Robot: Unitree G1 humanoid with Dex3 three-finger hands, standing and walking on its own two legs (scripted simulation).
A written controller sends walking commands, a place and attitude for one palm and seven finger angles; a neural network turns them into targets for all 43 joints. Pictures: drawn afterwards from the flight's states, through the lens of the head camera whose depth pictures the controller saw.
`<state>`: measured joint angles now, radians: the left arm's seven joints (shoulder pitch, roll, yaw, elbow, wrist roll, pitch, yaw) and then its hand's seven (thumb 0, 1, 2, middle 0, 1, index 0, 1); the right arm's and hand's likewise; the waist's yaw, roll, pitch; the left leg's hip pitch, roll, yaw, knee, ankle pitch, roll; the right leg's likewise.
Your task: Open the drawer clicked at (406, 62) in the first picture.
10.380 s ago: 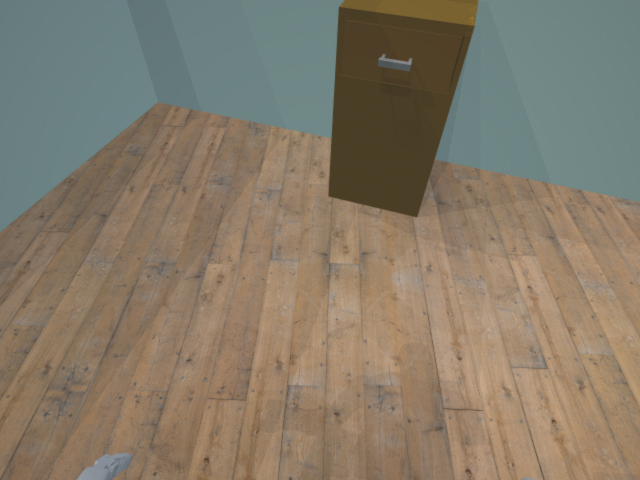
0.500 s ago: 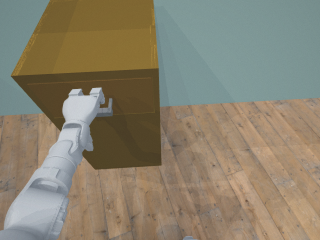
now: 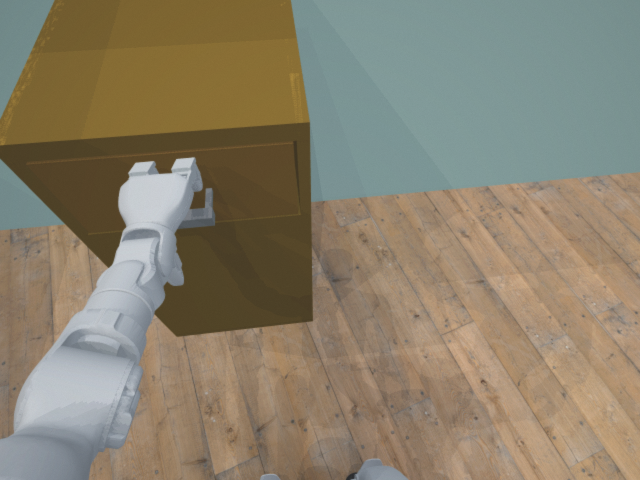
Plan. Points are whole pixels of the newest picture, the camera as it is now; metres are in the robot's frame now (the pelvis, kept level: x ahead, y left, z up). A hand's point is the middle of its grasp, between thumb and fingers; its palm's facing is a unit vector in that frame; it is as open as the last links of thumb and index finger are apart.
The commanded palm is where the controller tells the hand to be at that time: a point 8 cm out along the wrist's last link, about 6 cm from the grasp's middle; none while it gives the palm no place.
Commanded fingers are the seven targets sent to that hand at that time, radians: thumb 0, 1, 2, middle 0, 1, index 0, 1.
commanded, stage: move the hooked fingers above the handle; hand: left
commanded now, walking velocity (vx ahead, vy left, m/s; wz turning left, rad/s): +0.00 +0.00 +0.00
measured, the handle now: (180, 208) +0.52 +0.20 -0.05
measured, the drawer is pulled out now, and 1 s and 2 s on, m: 0.00 0.00 0.00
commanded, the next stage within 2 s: lower the fingers behind the handle in 0.36 s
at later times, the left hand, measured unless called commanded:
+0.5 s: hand (178, 220) +0.47 +0.18 +0.00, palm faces -0.05 -0.04 -1.00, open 13.8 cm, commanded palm +0.44 +0.19 +0.06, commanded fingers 0.00 -0.50 0.30 -0.30 -1.20 -0.30 -1.20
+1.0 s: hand (184, 233) +0.46 +0.18 -0.03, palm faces -0.04 -0.01 -1.00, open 13.8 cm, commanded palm +0.44 +0.18 +0.03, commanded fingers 0.00 -0.50 0.30 -0.30 -1.20 -0.30 -1.20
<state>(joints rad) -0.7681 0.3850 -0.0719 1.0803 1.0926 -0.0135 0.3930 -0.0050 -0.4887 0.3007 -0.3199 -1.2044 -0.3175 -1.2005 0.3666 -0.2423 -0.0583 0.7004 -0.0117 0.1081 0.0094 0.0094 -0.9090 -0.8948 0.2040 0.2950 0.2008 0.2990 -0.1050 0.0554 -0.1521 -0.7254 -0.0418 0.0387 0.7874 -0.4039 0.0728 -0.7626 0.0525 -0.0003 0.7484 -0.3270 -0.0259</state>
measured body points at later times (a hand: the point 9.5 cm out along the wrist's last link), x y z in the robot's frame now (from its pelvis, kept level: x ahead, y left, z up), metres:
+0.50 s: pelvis +0.01 +0.00 +0.00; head +0.10 +0.00 +0.44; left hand +0.46 +0.18 +0.06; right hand +0.06 -0.26 -0.13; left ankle -0.03 +0.07 -0.70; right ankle +0.01 -0.11 -0.70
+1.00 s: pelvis +0.00 -0.02 -0.01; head +0.11 -0.02 +0.42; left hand +0.46 +0.18 +0.03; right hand +0.04 -0.29 -0.15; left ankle -0.03 +0.07 -0.70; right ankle +0.01 -0.11 -0.70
